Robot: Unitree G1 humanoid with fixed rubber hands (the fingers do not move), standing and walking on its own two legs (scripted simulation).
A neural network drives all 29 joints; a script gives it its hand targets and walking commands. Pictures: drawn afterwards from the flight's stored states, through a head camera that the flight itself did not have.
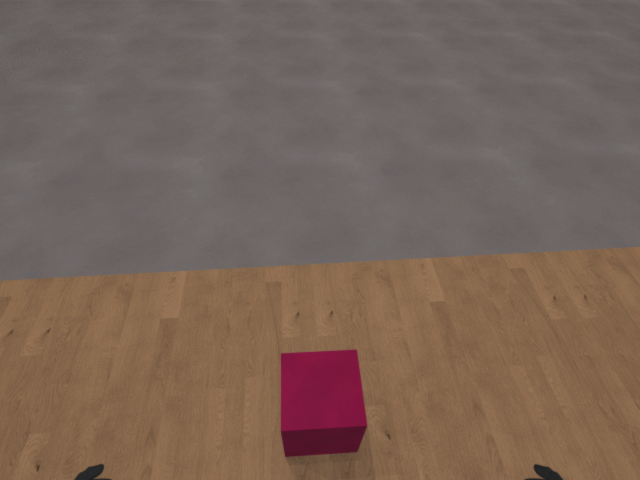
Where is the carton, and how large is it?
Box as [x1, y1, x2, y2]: [281, 350, 366, 456]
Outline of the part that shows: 356,350 281,353 281,434 285,456 349,452 357,450 366,427 366,420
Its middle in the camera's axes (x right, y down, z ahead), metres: +0.00 +0.45 +1.10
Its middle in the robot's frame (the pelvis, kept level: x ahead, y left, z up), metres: +0.44 -0.01 -0.66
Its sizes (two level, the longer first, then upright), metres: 0.210 0.200 0.250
